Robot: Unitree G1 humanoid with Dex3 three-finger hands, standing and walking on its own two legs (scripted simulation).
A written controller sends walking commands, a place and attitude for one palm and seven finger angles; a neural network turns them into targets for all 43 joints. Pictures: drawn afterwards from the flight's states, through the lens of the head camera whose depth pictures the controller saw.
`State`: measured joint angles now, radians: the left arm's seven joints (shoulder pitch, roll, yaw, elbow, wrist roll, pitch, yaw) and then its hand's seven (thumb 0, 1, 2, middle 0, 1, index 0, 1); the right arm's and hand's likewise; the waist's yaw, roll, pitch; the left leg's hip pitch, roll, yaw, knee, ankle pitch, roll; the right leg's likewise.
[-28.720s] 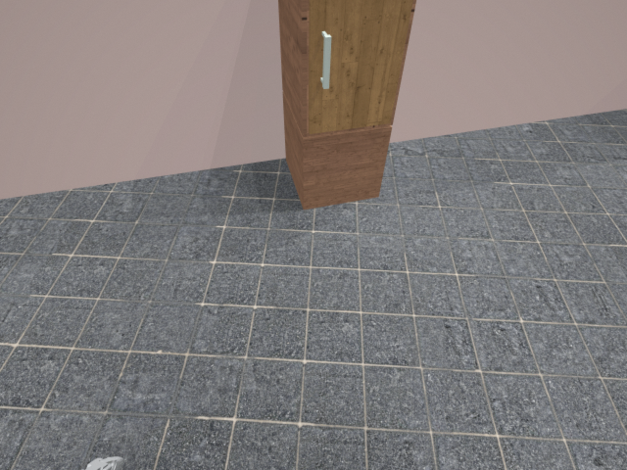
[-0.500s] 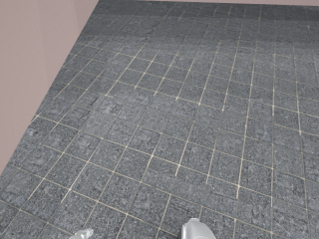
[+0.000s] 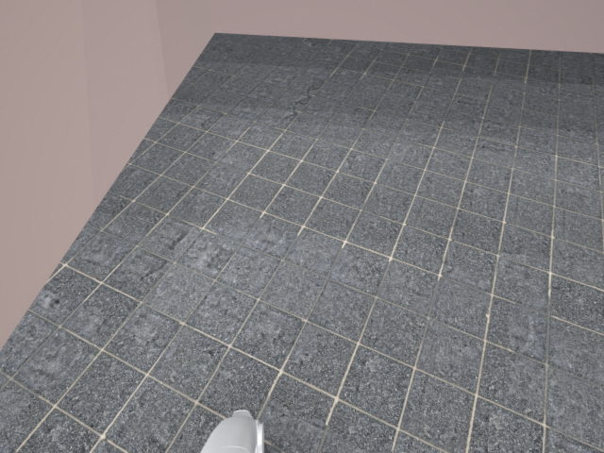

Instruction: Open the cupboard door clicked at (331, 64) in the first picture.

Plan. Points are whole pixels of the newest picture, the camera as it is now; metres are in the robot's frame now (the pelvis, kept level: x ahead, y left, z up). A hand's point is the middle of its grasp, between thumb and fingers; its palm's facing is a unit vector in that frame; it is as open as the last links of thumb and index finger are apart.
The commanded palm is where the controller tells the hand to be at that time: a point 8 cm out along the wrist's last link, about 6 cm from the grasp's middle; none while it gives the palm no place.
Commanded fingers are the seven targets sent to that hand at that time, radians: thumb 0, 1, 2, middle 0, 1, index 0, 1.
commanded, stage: turn to face it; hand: left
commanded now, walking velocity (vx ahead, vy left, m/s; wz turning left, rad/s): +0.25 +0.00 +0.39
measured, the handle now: out of the picture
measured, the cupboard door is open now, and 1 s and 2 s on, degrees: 50 50 50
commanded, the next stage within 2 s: none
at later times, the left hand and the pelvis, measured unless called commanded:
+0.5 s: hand (204, 356) +0.29 +0.19 -0.16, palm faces +0.21 -0.94 -0.25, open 7.4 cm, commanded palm none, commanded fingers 0.00 0.90 0.90 -0.20 -0.30 -0.20 -0.30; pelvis +0.19 -0.03 -0.01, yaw +12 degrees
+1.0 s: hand (224, 442) +0.17 +0.14 -0.19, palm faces +0.57 -0.78 -0.27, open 7.4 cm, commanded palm none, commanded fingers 0.00 0.90 0.90 -0.20 -0.30 -0.20 -0.30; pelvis +0.27 -0.05 -0.02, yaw +34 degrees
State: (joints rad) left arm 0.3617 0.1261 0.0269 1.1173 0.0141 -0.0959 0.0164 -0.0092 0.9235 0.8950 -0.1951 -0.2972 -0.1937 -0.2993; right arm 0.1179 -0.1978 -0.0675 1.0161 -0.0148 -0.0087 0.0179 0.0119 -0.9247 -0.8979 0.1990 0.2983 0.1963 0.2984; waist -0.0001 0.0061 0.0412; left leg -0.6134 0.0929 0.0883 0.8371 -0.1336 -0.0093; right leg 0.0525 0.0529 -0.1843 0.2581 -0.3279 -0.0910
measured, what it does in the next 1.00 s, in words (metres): walks ahead, turning left: left foot, then right foot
